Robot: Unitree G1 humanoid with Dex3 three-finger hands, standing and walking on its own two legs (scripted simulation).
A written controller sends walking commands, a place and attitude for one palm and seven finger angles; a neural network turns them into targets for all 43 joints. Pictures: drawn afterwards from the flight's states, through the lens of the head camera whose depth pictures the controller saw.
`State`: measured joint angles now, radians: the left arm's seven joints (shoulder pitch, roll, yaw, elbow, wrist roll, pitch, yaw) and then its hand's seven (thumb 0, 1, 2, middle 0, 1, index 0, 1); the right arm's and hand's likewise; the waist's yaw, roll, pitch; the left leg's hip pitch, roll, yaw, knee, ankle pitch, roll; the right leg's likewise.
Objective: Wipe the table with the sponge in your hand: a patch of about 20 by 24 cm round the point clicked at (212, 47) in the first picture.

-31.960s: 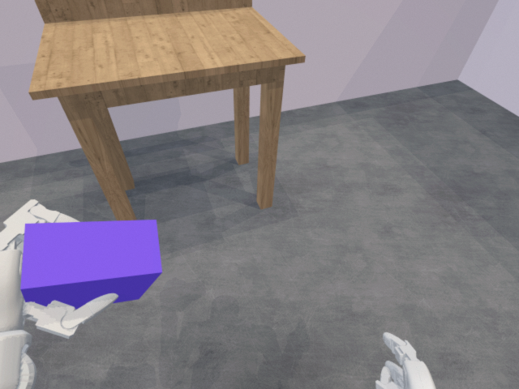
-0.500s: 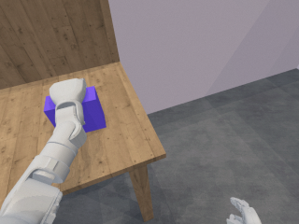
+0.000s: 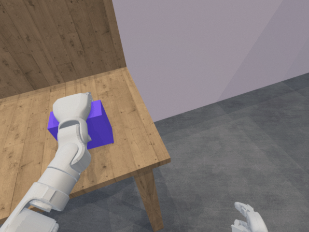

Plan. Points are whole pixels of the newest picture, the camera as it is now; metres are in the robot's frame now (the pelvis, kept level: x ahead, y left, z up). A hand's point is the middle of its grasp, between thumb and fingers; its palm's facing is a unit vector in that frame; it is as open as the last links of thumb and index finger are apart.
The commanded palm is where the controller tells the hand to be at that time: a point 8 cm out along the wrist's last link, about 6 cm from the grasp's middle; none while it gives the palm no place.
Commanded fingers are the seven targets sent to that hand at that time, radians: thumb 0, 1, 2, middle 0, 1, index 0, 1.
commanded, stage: wipe back along the third lane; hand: left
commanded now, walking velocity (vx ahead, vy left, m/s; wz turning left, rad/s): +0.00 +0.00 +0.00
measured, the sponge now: (86, 132) +0.36 +0.25 +0.08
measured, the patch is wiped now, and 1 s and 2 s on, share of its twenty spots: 0.85 0.85 0.85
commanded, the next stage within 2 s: slide back across to the middle lane in 0.44 s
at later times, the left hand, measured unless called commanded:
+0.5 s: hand (85, 133) +0.31 +0.21 +0.13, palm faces +0.12 -0.02 -0.99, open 10.4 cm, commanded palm +0.26 +0.20 +0.15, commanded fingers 0.00 0.10 1.30 -1.20 -1.60 -1.20 -1.60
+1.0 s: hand (74, 139) +0.29 +0.23 +0.14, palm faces +0.13 -0.11 -0.98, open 10.4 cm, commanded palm +0.24 +0.24 +0.18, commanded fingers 0.00 0.10 1.30 -1.20 -1.60 -1.20 -1.60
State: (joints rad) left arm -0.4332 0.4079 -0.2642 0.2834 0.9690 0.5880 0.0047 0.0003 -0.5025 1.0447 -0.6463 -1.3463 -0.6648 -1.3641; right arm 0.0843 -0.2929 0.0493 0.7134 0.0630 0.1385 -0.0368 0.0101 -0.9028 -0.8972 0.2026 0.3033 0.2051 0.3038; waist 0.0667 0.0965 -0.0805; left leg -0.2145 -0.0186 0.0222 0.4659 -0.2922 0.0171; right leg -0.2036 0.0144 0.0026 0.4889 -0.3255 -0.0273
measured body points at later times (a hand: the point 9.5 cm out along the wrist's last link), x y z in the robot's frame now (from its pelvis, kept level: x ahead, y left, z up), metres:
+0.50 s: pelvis -0.01 +0.00 +0.00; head -0.03 -0.06 +0.45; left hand +0.30 +0.21 +0.18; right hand +0.23 -0.21 -0.09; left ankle -0.03 +0.11 -0.74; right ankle -0.05 -0.10 -0.74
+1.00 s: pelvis -0.01 -0.01 +0.00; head -0.04 -0.07 +0.45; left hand +0.28 +0.23 +0.19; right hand +0.22 -0.23 -0.09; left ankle -0.03 +0.11 -0.74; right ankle -0.05 -0.10 -0.74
